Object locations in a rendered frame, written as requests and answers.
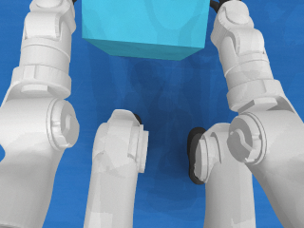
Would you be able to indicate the right robot shin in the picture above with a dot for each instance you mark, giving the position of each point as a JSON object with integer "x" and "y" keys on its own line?
{"x": 217, "y": 127}

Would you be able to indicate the right robot forearm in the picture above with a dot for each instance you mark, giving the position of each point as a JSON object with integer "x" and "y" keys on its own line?
{"x": 245, "y": 64}

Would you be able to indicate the robot right hand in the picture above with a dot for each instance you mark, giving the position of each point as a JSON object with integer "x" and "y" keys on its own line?
{"x": 216, "y": 5}

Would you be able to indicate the left robot forearm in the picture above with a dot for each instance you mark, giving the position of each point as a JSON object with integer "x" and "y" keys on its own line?
{"x": 45, "y": 52}

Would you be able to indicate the robot right upper arm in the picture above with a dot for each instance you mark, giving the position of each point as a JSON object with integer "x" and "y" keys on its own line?
{"x": 271, "y": 144}

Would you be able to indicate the robot left upper arm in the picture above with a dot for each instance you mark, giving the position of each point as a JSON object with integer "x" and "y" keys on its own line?
{"x": 34, "y": 132}

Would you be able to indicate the robot left thigh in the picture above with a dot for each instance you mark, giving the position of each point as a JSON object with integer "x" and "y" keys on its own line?
{"x": 114, "y": 175}

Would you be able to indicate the carton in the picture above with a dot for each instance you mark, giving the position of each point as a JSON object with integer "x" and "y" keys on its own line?
{"x": 150, "y": 29}

